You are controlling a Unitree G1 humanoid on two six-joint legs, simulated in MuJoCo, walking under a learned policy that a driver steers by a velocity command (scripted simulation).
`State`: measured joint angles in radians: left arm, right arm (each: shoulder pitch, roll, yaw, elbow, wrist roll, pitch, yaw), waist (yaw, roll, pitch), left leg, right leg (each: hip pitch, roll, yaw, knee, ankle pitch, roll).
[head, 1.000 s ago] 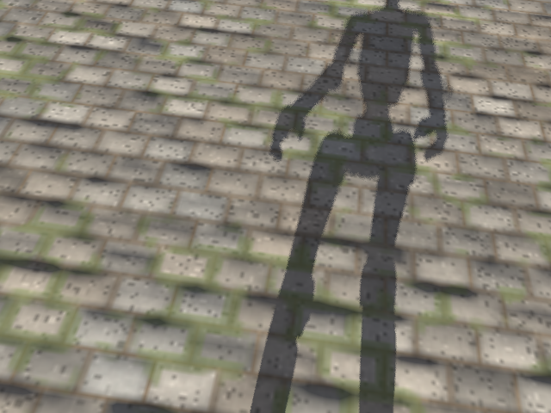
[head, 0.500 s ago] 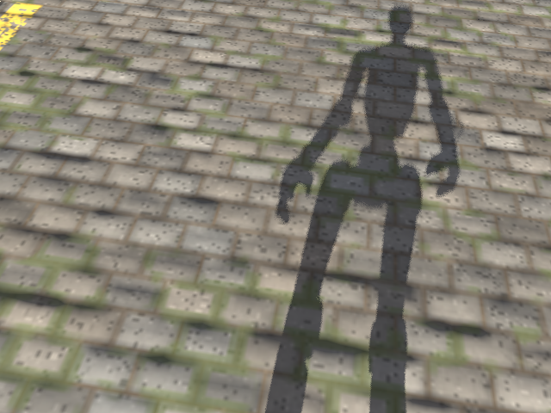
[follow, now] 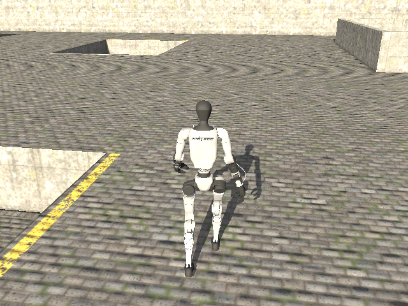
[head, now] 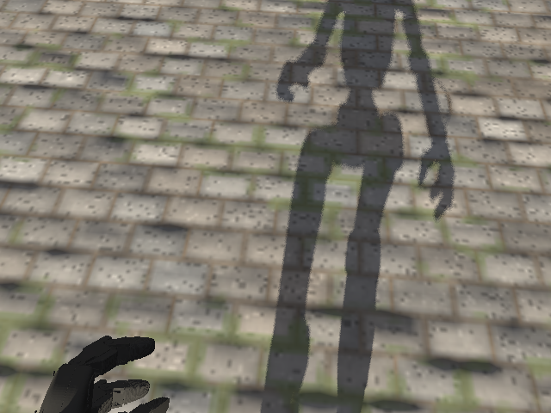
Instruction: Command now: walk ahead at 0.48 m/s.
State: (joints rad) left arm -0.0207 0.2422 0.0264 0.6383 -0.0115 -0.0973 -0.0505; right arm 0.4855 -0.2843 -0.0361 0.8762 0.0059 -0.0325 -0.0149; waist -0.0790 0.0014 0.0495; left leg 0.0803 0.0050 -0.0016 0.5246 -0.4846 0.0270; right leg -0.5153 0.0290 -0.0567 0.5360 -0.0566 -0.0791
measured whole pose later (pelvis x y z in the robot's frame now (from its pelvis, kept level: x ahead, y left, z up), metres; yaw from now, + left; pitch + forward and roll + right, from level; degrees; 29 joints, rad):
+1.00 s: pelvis +0.56 +0.03 +0.01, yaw -12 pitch +2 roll +2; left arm 0.09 0.25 0.04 0.73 -0.02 -0.04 -0.06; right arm 0.32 -0.28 -0.06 0.86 0.01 -0.06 -0.01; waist -0.07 -0.02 0.03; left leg 0.12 -0.02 0.23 0.23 -0.38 0.00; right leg -0.59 -0.04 -0.03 0.60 -0.04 -0.06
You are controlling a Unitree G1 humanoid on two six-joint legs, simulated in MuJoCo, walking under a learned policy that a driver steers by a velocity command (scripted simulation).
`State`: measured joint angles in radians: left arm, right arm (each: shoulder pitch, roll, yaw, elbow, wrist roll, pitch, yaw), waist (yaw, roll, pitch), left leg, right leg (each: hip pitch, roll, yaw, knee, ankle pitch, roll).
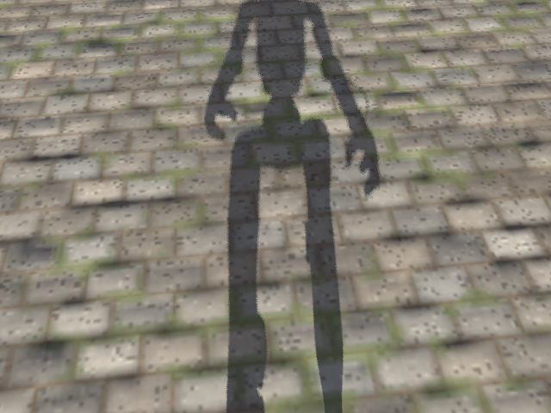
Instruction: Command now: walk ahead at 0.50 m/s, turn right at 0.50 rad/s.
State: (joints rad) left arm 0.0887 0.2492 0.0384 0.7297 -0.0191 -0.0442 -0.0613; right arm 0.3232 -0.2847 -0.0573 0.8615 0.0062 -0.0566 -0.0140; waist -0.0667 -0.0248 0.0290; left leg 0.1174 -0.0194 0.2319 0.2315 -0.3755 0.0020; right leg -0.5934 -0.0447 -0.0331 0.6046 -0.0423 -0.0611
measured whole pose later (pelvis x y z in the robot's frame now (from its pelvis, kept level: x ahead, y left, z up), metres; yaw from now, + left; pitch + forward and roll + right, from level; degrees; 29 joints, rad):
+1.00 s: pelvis +0.53 -0.12 +0.00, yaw -24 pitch +2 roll +2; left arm 0.04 0.26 0.03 0.64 -0.01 -0.07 -0.03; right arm 0.41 -0.30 -0.06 0.87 0.03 -0.06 0.01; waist -0.10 -0.02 0.01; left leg 0.02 0.01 0.04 0.33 -0.38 -0.03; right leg -0.46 -0.03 0.00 0.49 -0.08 -0.06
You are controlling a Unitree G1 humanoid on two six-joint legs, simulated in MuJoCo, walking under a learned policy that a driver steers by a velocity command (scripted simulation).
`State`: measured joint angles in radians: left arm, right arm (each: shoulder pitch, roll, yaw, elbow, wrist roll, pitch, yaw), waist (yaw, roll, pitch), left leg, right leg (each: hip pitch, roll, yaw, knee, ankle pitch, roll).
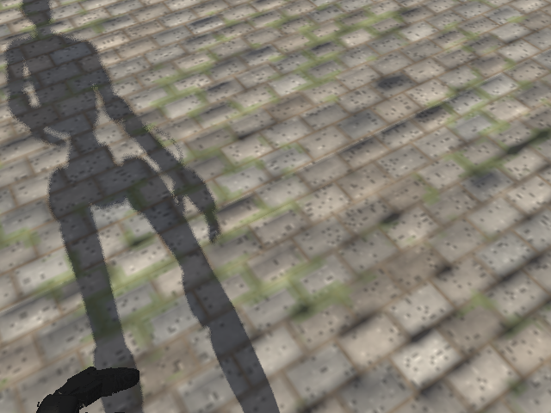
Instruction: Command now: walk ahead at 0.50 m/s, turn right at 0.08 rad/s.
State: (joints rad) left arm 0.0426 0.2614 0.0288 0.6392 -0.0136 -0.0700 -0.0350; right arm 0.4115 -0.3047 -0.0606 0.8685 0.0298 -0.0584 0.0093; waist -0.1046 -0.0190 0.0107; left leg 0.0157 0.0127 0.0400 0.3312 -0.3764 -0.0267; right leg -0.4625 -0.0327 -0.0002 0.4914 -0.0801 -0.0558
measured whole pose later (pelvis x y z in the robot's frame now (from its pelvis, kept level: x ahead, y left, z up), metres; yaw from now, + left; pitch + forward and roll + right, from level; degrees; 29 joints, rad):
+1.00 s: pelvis +0.23 -0.03 +0.01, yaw +29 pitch +2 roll +0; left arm 0.18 0.29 0.07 0.78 0.03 -0.01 0.02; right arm 0.17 -0.33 -0.09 0.61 0.01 0.05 -0.03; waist 0.00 0.05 0.02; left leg -0.51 -0.13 -0.16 0.87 -0.43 -0.01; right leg -0.30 0.01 0.04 0.51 -0.24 -0.01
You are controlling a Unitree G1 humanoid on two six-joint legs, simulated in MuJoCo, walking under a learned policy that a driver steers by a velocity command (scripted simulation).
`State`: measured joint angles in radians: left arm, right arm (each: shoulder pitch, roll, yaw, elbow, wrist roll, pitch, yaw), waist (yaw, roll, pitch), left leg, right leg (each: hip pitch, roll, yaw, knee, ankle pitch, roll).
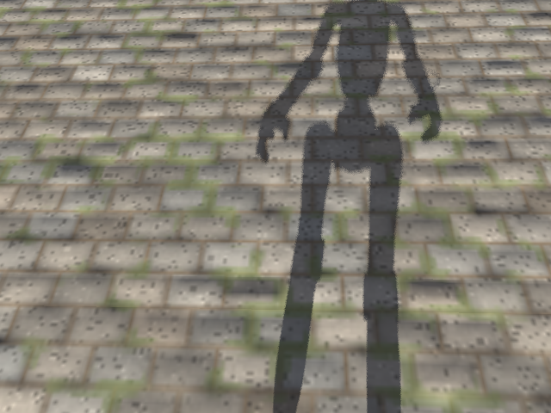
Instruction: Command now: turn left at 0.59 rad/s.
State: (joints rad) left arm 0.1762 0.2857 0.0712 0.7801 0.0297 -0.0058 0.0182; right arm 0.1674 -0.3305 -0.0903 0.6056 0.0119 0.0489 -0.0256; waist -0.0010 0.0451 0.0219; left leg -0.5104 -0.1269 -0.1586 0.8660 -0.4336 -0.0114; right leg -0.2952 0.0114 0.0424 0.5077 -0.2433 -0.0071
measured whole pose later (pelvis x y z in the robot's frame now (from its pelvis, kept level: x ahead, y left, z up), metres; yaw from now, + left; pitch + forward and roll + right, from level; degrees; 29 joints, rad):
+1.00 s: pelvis +0.00 +0.04 +0.00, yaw +8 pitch -2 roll +0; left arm 0.19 0.26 0.03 1.01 0.00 0.00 0.04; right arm 0.21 -0.24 -0.04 0.85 -0.01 0.01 -0.02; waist 0.02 0.00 0.04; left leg -0.17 -0.03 -0.03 0.48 -0.28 0.02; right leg -0.18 -0.06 -0.01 0.46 -0.25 0.05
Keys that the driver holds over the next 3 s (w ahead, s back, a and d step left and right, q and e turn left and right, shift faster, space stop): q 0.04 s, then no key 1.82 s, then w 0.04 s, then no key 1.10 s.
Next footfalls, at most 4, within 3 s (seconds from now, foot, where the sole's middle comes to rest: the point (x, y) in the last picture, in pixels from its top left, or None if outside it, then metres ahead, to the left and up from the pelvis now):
0.30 left None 0.02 0.14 -0.77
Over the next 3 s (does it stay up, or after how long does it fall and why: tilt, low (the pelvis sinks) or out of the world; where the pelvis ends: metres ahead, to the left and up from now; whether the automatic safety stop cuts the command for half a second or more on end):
stays up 0.00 0.02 0.00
